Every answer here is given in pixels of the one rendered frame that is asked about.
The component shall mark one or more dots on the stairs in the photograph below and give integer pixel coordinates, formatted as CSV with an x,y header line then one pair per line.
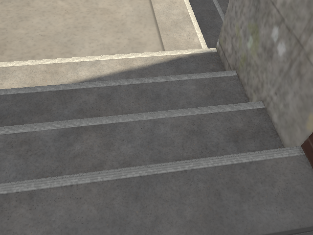
x,y
210,15
84,114

